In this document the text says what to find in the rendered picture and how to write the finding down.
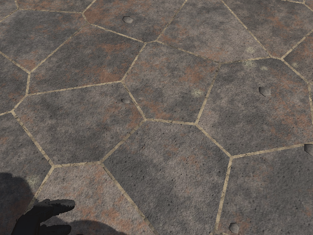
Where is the robot left hand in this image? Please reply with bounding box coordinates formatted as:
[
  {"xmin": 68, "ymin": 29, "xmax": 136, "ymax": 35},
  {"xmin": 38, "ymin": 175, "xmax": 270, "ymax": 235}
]
[{"xmin": 11, "ymin": 199, "xmax": 83, "ymax": 235}]

